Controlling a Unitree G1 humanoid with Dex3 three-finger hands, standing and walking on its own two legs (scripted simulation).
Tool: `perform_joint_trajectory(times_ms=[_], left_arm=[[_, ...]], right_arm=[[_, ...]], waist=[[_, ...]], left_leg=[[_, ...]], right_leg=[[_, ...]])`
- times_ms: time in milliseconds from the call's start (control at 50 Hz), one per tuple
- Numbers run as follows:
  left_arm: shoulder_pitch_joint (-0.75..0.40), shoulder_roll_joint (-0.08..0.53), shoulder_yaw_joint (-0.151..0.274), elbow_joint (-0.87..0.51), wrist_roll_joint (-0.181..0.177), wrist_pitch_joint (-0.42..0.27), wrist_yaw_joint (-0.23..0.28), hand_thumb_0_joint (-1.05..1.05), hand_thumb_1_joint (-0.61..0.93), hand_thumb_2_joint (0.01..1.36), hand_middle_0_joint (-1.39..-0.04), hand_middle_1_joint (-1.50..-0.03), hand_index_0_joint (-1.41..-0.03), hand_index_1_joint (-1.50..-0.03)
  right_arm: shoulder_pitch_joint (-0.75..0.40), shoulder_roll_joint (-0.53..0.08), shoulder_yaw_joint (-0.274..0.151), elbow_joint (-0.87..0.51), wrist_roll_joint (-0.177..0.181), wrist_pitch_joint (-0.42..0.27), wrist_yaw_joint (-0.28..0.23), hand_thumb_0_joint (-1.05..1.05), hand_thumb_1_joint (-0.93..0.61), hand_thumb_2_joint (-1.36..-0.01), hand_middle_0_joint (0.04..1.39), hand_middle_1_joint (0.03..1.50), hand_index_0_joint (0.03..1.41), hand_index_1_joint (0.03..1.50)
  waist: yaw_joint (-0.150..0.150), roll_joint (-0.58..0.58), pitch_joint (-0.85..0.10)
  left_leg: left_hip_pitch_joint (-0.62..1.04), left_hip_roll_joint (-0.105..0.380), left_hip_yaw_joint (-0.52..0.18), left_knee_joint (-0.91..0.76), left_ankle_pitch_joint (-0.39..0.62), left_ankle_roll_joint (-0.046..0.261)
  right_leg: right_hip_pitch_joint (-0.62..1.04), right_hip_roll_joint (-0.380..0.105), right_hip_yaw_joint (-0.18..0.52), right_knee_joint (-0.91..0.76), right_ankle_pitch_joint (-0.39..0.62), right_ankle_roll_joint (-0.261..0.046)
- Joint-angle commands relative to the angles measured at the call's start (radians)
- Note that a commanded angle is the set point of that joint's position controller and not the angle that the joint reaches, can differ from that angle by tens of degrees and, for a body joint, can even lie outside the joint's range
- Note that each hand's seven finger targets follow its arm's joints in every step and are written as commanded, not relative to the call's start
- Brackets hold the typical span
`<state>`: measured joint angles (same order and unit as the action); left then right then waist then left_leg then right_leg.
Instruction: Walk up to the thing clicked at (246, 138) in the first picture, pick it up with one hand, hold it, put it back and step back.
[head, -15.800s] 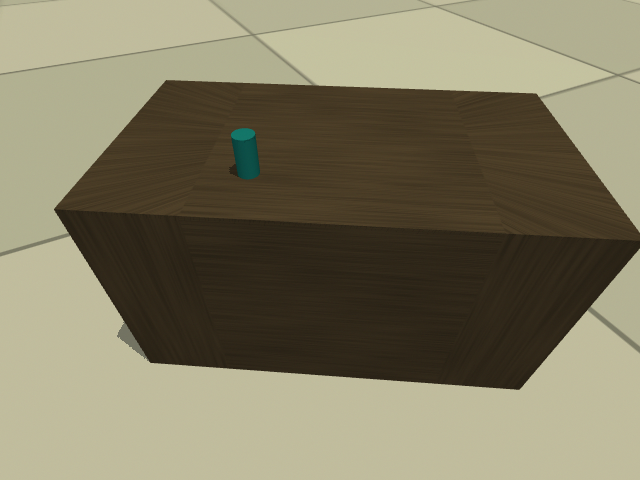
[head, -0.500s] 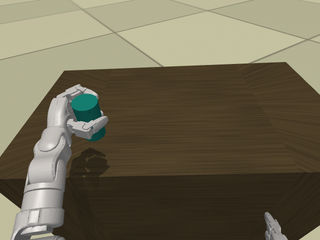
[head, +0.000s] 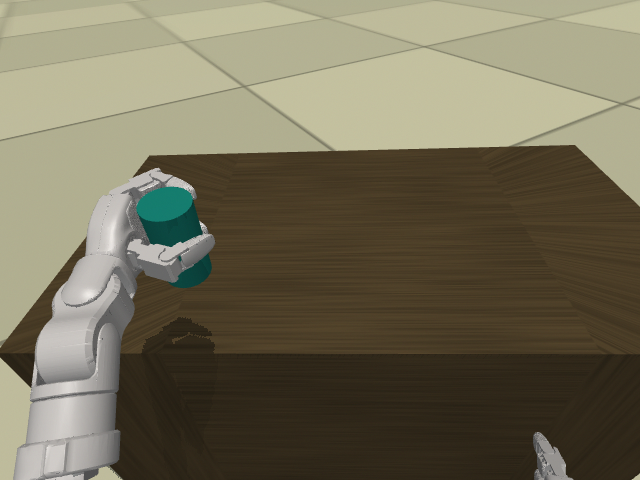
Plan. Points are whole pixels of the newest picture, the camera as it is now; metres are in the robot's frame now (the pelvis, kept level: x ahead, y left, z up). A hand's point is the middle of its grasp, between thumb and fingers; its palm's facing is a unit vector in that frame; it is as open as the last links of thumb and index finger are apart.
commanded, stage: lift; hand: left
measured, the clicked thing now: (177, 239) +0.35 +0.17 +0.21
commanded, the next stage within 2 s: hold in 0.02 s
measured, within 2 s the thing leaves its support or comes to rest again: neither
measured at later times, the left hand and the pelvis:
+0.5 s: hand (173, 223) +0.34 +0.16 +0.24, palm faces +0.04 -1.00 -0.02, open 8.7 cm; pelvis +0.01 +0.00 +0.00, yaw +1 degrees
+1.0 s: hand (173, 227) +0.34 +0.16 +0.24, palm faces +0.04 -1.00 -0.01, open 8.7 cm; pelvis +0.00 +0.00 +0.00, yaw +0 degrees
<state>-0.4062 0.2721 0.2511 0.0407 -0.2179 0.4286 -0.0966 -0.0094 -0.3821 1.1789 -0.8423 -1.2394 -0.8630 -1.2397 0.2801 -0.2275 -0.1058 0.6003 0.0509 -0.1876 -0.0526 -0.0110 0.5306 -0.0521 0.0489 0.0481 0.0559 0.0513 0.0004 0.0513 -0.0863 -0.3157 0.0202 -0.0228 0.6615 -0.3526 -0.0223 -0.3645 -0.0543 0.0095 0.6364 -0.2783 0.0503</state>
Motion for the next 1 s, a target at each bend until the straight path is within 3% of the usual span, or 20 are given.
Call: perform_joint_trajectory(times_ms=[0, 100, 120, 140, 180, 240, 260, 280, 300, 420, 500, 540, 580, 620, 760, 820, 880, 900, 920, 980], left_arm=[[-0.427, 0.175, 0.053, -0.263, -0.009, -0.05, 0.011, 0.0, 0.226, 1.331, -1.379, -1.505, -1.403, -1.504], [-0.382, 0.18, 0.066, -0.302, -0.018, -0.032, 0.0, 0.0, 0.215, 1.339, -1.37, -1.505, -1.395, -1.505], [-0.368, 0.163, 0.054, -0.248, -0.013, -0.021, -0.002, 0.0, 0.2, 1.276, -1.348, -1.465, -1.369, -1.466], [-0.391, 0.185, 0.067, -0.335, -0.019, -0.025, -0.003, 0.0, 0.179, 1.254, -1.335, -1.447, -1.356, -1.448], [-0.39, 0.196, 0.086, -0.326, -0.024, -0.013, -0.006, 0.0, 0.192, 1.264, -1.341, -1.452, -1.361, -1.454], [-0.355, 0.156, 0.066, -0.266, -0.03, 0.009, -0.008, 0.0, 0.201, 1.264, -1.328, -1.447, -1.347, -1.449], [-0.383, 0.187, 0.088, -0.328, -0.031, 0.007, -0.005, 0.0, 0.193, 1.254, -1.322, -1.437, -1.342, -1.44], [-0.365, 0.17, 0.071, -0.281, -0.024, 0.018, -0.005, 0.0, 0.19, 1.262, -1.326, -1.444, -1.344, -1.448], [-0.41, 0.2, 0.082, -0.366, -0.024, 0.012, -0.004, 0.0, 0.203, 1.261, -1.33, -1.442, -1.347, -1.446], [-0.355, 0.148, 0.061, -0.31, -0.028, 0.044, -0.012, 0.0, 0.164, 1.238, -1.309, -1.426, -1.329, -1.428], [-0.402, 0.197, 0.091, -0.4, -0.029, 0.049, -0.014, 0.0, 0.17, 1.23, -1.326, -1.432, -1.346, -1.433], [-0.366, 0.155, 0.069, -0.338, -0.029, 0.068, -0.014, 0.0, 0.189, 1.252, -1.318, -1.436, -1.336, -1.439], [-0.401, 0.201, 0.11, -0.361, -0.033, 0.071, -0.008, 0.0, 0.185, 1.25, -1.327, -1.445, -1.348, -1.445], [-0.409, 0.199, 0.107, -0.352, -0.034, 0.078, -0.01, 0.0, 0.188, 1.26, -1.332, -1.45, -1.35, -1.453], [-0.337, 0.136, 0.057, -0.322, -0.039, 0.105, -0.035, 0.0, 0.276, 1.294, -1.379, -1.488, -1.401, -1.486], [-0.369, 0.166, 0.073, -0.38, -0.035, 0.095, -0.032, 0.0, 0.274, 1.296, -1.369, -1.49, -1.392, -1.487], [-0.414, 0.23, 0.133, -0.445, -0.03, 0.071, -0.007, 0.0, 0.294, 1.274, -1.342, -1.467, -1.368, -1.461], [-0.381, 0.207, 0.117, -0.401, -0.025, 0.071, -0.004, 0.0, 0.269, 1.266, -1.337, -1.462, -1.361, -1.457], [-0.369, 0.171, 0.095, -0.396, -0.028, 0.069, 0.0, 0.0, 0.284, 1.272, -1.319, -1.452, -1.341, -1.45], [-0.386, 0.207, 0.116, -0.424, -0.029, 0.065, 0.006, 0.0, 0.248, 1.27, -1.321, -1.449, -1.342, -1.448]], right_arm=[[-0.148, -0.128, -0.044, -0.173, 0.0, -0.075, -0.003, 0.0, 0.537, -0.051, 0.049, 0.05, 0.049, 0.05], [-0.14, -0.13, -0.048, -0.138, 0.0, -0.082, -0.002, 0.0, 0.537, -0.052, 0.05, 0.05, 0.05, 0.05], [-0.136, -0.129, -0.047, -0.136, -0.002, -0.083, -0.003, 0.0, 0.526, -0.055, 0.049, 0.05, 0.049, 0.05], [-0.14, -0.114, -0.034, -0.141, 0.0, -0.084, -0.001, 0.0, 0.529, -0.054, 0.049, 0.05, 0.049, 0.05], [-0.143, -0.115, -0.035, -0.142, 0.0, -0.088, -0.005, 0.0, 0.534, -0.053, 0.049, 0.05, 0.049, 0.05], [-0.149, -0.129, -0.045, -0.133, -0.001, -0.095, -0.006, 0.0, 0.531, -0.054, 0.049, 0.05, 0.049, 0.05], [-0.155, -0.114, -0.031, -0.123, 0.0, -0.096, -0.004, 0.0, 0.534, -0.053, 0.049, 0.05, 0.049, 0.05], [-0.152, -0.129, -0.045, -0.123, 0.001, -0.094, -0.006, 0.0, 0.525, -0.056, 0.049, 0.05, 0.049, 0.05], [-0.157, -0.129, -0.046, -0.115, 0.002, -0.094, -0.005, 0.0, 0.531, -0.054, 0.049, 0.05, 0.049, 0.05], [-0.145, -0.117, -0.037, -0.116, 0.001, -0.098, 0.002, 0.0, 0.526, -0.055, 0.049, 0.05, 0.049, 0.05], [-0.148, -0.115, -0.036, -0.121, 0.002, -0.098, 0.003, 0.0, 0.529, -0.054, 0.049, 0.05, 0.049, 0.05], [-0.156, -0.112, -0.034, -0.117, 0.001, -0.101, 0.003, 0.0, 0.533, -0.054, 0.049, 0.05, 0.049, 0.05], [-0.154, -0.13, -0.051, -0.098, -0.001, -0.105, 0.0, 0.0, 0.532, -0.054, 0.049, 0.05, 0.049, 0.05], [-0.154, -0.111, -0.03, -0.112, 0.0, -0.103, 0.004, 0.0, 0.529, -0.056, 0.049, 0.05, 0.049, 0.05], [-0.165, -0.118, -0.032, -0.109, 0.003, -0.105, 0.014, 0.0, 0.537, -0.053, 0.049, 0.05, 0.049, 0.05], [-0.163, -0.125, -0.041, -0.124, 0.003, -0.103, 0.017, 0.0, 0.54, -0.052, 0.049, 0.05, 0.049, 0.05], [-0.154, -0.132, -0.054, -0.109, -0.001, -0.108, 0.012, 0.0, 0.54, -0.052, 0.049, 0.05, 0.049, 0.05], [-0.147, -0.138, -0.062, -0.116, -0.003, -0.109, 0.008, 0.0, 0.535, -0.054, 0.049, 0.05, 0.049, 0.05], [-0.156, -0.12, -0.045, -0.108, -0.002, -0.11, 0.008, 0.0, 0.535, -0.055, 0.049, 0.05, 0.049, 0.05], [-0.155, -0.12, -0.045, -0.108, 0.0, -0.114, 0.003, 0.0, 0.533, -0.056, 0.049, 0.05, 0.049, 0.05]], waist=[[0.01, -0.028, -0.171], [0.012, -0.032, -0.19], [0.005, -0.051, -0.188], [0.018, -0.034, -0.201], [0.013, -0.051, -0.208], [0.003, -0.068, -0.16], [0.023, -0.05, -0.166], [0.002, -0.04, -0.169], [0.016, -0.021, -0.163], [0.007, -0.053, -0.186], [0.02, -0.037, -0.187], [0.015, -0.055, -0.172], [0.016, -0.059, -0.174], [0.015, -0.055, -0.169], [0.024, -0.061, -0.15], [0.019, -0.067, -0.176], [0.024, -0.04, -0.2], [0.009, -0.056, -0.21], [0.018, -0.066, -0.186], [0.017, -0.033, -0.193]], left_leg=[[0.042, -0.023, 0.017, -0.137, 0.119, 0.019], [0.064, -0.021, 0.012, -0.136, 0.171, 0.016], [0.065, -0.021, 0.014, -0.133, 0.186, 0.017], [0.068, -0.026, 0.019, -0.128, 0.198, 0.018], [0.072, -0.03, 0.023, -0.125, 0.196, 0.023], [0.059, -0.034, 0.029, -0.13, 0.187, 0.026], [0.055, -0.036, 0.028, -0.131, 0.188, 0.025], [0.07, -0.035, 0.029, -0.135, 0.195, 0.022], [0.064, -0.036, 0.029, -0.139, 0.181, 0.021], [0.092, -0.032, 0.024, -0.129, 0.247, 0.021], [0.096, -0.035, 0.025, -0.126, 0.256, 0.022], [0.086, -0.039, 0.027, -0.13, 0.229, 0.025], [0.094, -0.037, 0.027, -0.134, 0.217, 0.025], [0.088, -0.036, 0.025, -0.137, 0.218, 0.024], [0.072, -0.041, 0.033, -0.139, 0.206, 0.027], [0.076, -0.043, 0.033, -0.138, 0.199, 0.03], [0.092, -0.043, 0.032, -0.135, 0.198, 0.027], [0.102, -0.043, 0.033, -0.13, 0.209, 0.029], [0.085, -0.042, 0.031, -0.132, 0.199, 0.029], [0.097, -0.035, 0.024, -0.137, 0.22, 0.019]], right_leg=[[0.073, 0.043, -0.072, -0.104, 0.072, -0.039], [0.086, 0.046, -0.078, -0.098, 0.109, -0.04], [0.087, 0.046, -0.076, -0.097, 0.121, -0.04], [0.098, 0.044, -0.076, -0.1, 0.129, -0.04], [0.106, 0.042, -0.076, -0.108, 0.131, -0.036], [0.093, 0.038, -0.07, -0.119, 0.128, -0.033], [0.102, 0.036, -0.071, -0.118, 0.126, -0.034], [0.09, 0.037, -0.069, -0.115, 0.134, -0.037], [0.087, 0.039, -0.072, -0.118, 0.118, -0.038], [0.107, 0.04, -0.078, -0.111, 0.172, -0.038], [0.113, 0.038, -0.079, -0.113, 0.178, -0.037], [0.107, 0.037, -0.076, -0.122, 0.16, -0.035], [0.101, 0.038, -0.076, -0.121, 0.148, -0.033], [0.102, 0.038, -0.076, -0.125, 0.147, -0.035], [0.093, 0.038, -0.076, -0.132, 0.136, -0.035], [0.107, 0.035, -0.073, -0.132, 0.134, -0.032], [0.117, 0.036, -0.07, -0.129, 0.13, -0.031], [0.116, 0.037, -0.068, -0.128, 0.141, -0.03], [0.113, 0.037, -0.07, -0.128, 0.131, -0.03], [0.111, 0.039, -0.072, -0.12, 0.143, -0.037]])
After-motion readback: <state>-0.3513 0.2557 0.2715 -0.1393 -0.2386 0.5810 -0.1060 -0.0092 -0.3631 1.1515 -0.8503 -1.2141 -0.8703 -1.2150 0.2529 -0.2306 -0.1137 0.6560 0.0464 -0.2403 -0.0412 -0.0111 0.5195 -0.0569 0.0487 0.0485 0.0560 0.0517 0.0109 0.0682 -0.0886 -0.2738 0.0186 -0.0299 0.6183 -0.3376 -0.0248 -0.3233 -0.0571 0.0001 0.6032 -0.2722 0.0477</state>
